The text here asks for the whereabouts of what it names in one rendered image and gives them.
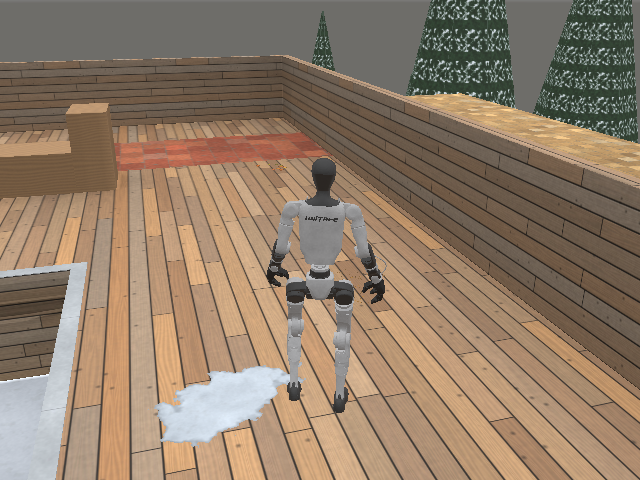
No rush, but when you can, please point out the robot left upper arm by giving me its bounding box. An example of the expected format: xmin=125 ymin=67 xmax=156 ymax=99
xmin=275 ymin=200 xmax=302 ymax=255

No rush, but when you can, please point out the robot torso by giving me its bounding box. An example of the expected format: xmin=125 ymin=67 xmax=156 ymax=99
xmin=298 ymin=196 xmax=345 ymax=300

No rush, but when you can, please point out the right robot forearm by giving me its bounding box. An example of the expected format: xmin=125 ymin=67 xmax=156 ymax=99
xmin=361 ymin=243 xmax=382 ymax=284

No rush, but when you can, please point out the left robot hand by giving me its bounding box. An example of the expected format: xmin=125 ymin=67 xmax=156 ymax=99
xmin=266 ymin=267 xmax=289 ymax=287

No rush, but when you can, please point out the robot right upper arm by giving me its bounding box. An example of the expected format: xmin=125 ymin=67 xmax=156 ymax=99
xmin=343 ymin=202 xmax=371 ymax=259

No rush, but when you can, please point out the humanoid robot head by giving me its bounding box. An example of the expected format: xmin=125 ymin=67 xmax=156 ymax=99
xmin=305 ymin=158 xmax=340 ymax=207

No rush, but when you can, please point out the right robot hand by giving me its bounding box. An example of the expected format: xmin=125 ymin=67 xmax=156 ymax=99
xmin=362 ymin=279 xmax=385 ymax=304

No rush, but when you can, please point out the left robot forearm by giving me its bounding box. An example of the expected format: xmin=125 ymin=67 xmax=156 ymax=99
xmin=269 ymin=239 xmax=286 ymax=272

